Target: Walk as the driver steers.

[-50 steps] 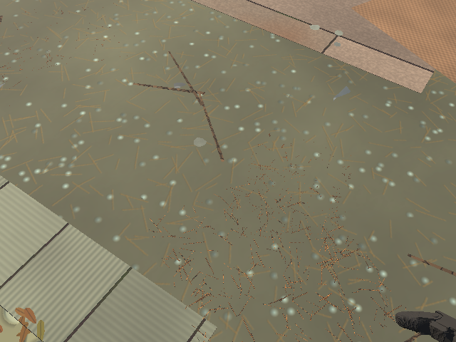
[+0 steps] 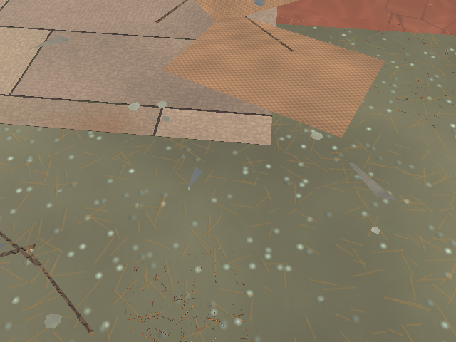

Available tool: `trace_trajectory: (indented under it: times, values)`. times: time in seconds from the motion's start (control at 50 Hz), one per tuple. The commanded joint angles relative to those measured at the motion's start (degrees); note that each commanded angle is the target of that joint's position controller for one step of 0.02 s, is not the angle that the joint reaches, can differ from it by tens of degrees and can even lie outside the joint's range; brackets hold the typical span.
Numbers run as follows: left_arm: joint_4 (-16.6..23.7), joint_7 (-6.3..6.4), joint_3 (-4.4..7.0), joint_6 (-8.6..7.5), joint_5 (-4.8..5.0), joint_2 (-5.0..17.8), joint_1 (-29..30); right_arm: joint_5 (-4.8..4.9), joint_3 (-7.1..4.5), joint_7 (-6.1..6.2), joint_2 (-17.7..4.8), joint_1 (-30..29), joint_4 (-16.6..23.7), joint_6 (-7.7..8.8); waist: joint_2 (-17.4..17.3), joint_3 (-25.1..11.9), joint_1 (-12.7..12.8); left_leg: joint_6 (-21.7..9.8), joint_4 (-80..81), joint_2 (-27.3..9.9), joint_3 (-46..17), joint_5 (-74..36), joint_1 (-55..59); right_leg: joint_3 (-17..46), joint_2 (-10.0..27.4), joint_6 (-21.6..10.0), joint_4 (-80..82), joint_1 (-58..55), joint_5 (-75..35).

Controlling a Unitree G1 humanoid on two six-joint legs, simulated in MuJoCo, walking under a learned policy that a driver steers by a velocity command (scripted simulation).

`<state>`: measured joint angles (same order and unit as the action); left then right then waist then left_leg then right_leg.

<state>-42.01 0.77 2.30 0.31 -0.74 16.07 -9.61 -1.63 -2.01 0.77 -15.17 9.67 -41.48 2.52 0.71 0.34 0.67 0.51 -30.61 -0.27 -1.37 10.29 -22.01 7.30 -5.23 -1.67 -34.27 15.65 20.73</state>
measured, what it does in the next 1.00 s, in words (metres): shifts its weight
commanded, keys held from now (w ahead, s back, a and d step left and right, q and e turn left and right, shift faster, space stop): no key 0.70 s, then w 0.30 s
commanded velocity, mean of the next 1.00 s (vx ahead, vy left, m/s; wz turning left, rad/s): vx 0.08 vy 0.00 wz -0.04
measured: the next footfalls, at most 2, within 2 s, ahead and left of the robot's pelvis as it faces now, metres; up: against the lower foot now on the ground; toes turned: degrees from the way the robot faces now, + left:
left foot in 1.30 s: +0.36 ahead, +0.16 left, +0.00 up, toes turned +2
right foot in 1.84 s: +0.68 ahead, -0.09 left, +0.00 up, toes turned -1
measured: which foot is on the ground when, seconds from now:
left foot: down 0.00-0.94, up 0.96-1.00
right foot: down 0.00-1.00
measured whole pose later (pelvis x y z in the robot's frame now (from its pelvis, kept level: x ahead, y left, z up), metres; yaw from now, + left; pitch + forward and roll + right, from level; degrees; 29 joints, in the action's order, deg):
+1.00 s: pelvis +0.06 +0.00 +0.00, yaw +0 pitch +0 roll +0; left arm -59.4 0.9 2.4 -4.5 0.8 12.4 -20.5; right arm 1.7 -2.8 0.3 -14.6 13.4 -54.9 2.9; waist -1.6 -0.6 1.3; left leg -2.0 -40.8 1.2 -0.7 23.1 -18.7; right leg 2.0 -0.9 -1.3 -28.4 6.4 22.1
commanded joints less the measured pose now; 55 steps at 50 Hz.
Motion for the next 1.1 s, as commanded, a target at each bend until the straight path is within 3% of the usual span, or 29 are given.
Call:
trace_trajectory:
  times: [0.02,0.08,0.1,0.14,0.24,0.4,0.7,0.72,0.76,0.8,0.84,0.88,0.92,0.94,0.96,0.98,1.0,1.02,1.06,1.1]
  values:
    - [1.7,0.43,0.95,-0.35,-0.21,5.6,-6.2,-0.19,-0.84,-0.09,-4.9,-1.5,3.9,0.43,-11.8,-8.9,2.1,-14.1,7.4,-17.4,-19.5,-29.2,14.0,-0.3,4.9,2.8,-3.1,2.7,4.3]
    - [0.9,0.4,1.08,2.08,-0.22,5.2,-3.7,0.72,-1.03,-0.83,-6.1,-3.6,3.5,0.05,-9.5,-6.1,2.0,-6.9,7.3,-9.9,-11.6,-10.8,8.0,-0.2,6.0,2.5,6.0,-3.6,-6.9]
    - [0.5,0.17,1.15,2.49,-0.23,5.7,-3.0,0.62,-1.07,-0.98,-6.4,-3.1,3.6,0.11,-6.8,-3.8,0.8,-4.6,7.1,-7.0,-8.2,-4.8,6.8,0.0,5.8,1.4,6.6,-2.7,-7.2]
    - [-0.1,0.06,1.0,2.21,0.01,4.8,-2.4,0.43,-1.1,-1.09,-6.4,-3.2,3.4,0.36,-4.5,-2.9,0.3,-2.9,5.7,-4.9,-5.5,-3.8,8.5,0.2,5.9,-0.1,7.0,-1.4,-8.2]
    - [-2.1,0.45,1.06,0.92,0.14,4.3,-2.3,1.09,-1.0,-0.49,-5.0,-2.6,2.6,0.23,-1.2,-4.8,-0.7,-4.0,2.1,-4.2,-4.0,-13.9,13.4,0.7,6.5,0.5,7.5,-1.6,-14.6]
    - [-5.4,1.15,1.1,0.85,0.26,4.0,-3.5,1.13,-1.22,-0.54,-4.5,-3.8,0.3,-0.72,-0.4,-2.0,-0.5,-3.7,3.0,-2.9,-3.3,-10.3,12.8,0.6,6.6,1.0,8.7,-2.1,-13.5]
    - [-12.6,1.76,0.78,-0.08,0.4,3.1,-4.8,1.38,-1.47,0.43,-4.7,-3.4,-7.7,-1.37,-1.0,0.5,-0.4,-3.3,5.8,-2.0,-3.3,-3.9,12.4,-1.0,6.1,1.5,10.8,-2.5,-10.2]
    - [-13.5,1.76,0.68,-0.08,0.48,2.5,-6.0,1.4,-1.42,0.52,-4.4,-2.6,-8.6,-1.5,-1.3,-0.5,-0.3,-3.5,6.4,-1.5,-3.0,3.3,12.6,-1.8,5.4,1.2,11.0,-2.7,-4.4]
    - [-13.8,1.91,0.89,-0.19,0.97,3.1,-6.2,2.0,-1.96,0.85,-6.0,-1.8,-9.5,-1.8,-1.9,2.1,-0.6,-4.7,7.2,-0.9,-3.8,22.6,9.9,-3.0,4.0,-0.4,9.3,0.9,9.6]
    - [-13.1,1.89,0.75,-1.25,1.39,2.6,-6.0,2.39,-2.12,0.85,-6.7,-0.4,-10.1,-1.1,-4.2,5.4,-0.9,-7.3,10.5,-4.3,-9.5,33.0,7.5,-3.1,4.4,-1.8,6.7,5.2,14.9]
    - [-13.0,1.37,0.42,-2.95,1.76,0.9,-5.9,2.7,-2.48,0.5,-7.6,2.5,-11.2,0.09,-7.4,5.6,-1.2,-10.6,14.8,-9.7,-18.4,35.9,9.2,-5.0,4.4,-2.0,1.8,7.2,10.0]
    - [-13.5,0.68,0.4,-3.96,1.71,0.3,-6.8,2.78,-2.77,0.23,-8.5,2.9,-11.2,0.51,-8.7,4.2,-0.5,-12.8,18.2,-13.0,-23.9,35.6,7.4,-6.7,4.7,-2.6,0.0,3.2,4.9]
    - [-15.6,0.25,0.45,-4.43,1.6,0.1,-12.0,3.04,-2.34,-0.06,-7.6,-4.5,-8.6,0.44,-6.9,4.7,3.7,-9.8,15.8,-8.9,-16.8,30.2,-1.7,-5.1,5.8,-5.0,7.9,-7.5,4.7]
    - [-17.2,0.38,0.85,-4.76,1.57,1.8,-15.9,3.26,-1.65,-0.23,-5.2,-8.8,-6.7,0.74,-1.7,5.6,5.5,-6.6,7.9,-3.6,-8.7,23.8,-7.4,1.4,8.9,-6.8,13.9,-12.5,8.8]
    - [-19.2,0.52,2.06,-5.11,2.04,6.3,-21.7,3.39,-0.86,-0.46,-2.0,-11.3,-5.1,1.85,9.3,5.6,6.7,-2.8,-7.9,3.0,1.8,14.8,-15.5,14.2,16.0,-10.1,21.7,-19.5,14.5]
    - [-19.1,0.16,2.78,-5.38,1.82,9.3,-22.0,3.52,-1.12,-0.6,-3.7,-12.1,-4.0,3.07,13.9,8.3,6.9,-2.2,-14.5,2.7,3.1,16.2,-23.9,24.8,23.7,-12.9,24.7,-22.9,6.9]
    - [-18.6,0.16,2.34,-5.76,1.03,7.0,-21.6,3.68,-1.67,-0.83,-5.6,-11.7,-4.4,3.77,9.6,8.7,6.2,-2.4,-22.0,0.1,0.3,18.9,-29.3,25.5,25.3,-13.7,23.3,-25.8,-1.2]
    - [-18.5,0.07,1.95,-6.03,0.97,5.4,-21.6,3.81,-1.64,-1.3,-5.2,-9.7,-5.0,4.15,6.9,7.5,4.9,-2.9,-26.6,-1.5,-0.6,17.6,-33.0,23.3,25.2,-13.3,22.3,-29.5,-7.4]
    - [-18.0,-0.18,1.4,-5.59,1.3,4.1,-20.8,3.59,-1.42,-2.21,-4.2,-9.5,-5.3,4.28,4.8,6.2,3.9,-3.1,-28.1,-4.1,0.2,12.4,-35.3,16.1,23.8,-11.2,22.8,-31.1,-16.3]
    - [-17.0,0.1,0.73,-4.71,1.24,2.4,-19.0,3.24,-0.81,-3.03,-2.4,-12.2,-4.3,4.15,4.9,6.3,3.7,-2.2,-21.8,-4.4,2.3,6.1,-29.2,9.0,20.1,-9.3,25.2,-25.2,-18.3]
